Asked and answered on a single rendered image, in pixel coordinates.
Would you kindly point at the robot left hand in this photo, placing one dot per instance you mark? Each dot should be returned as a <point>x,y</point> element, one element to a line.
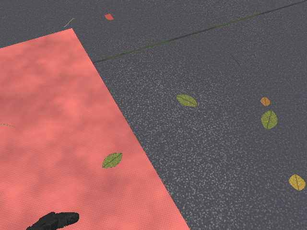
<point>54,221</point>

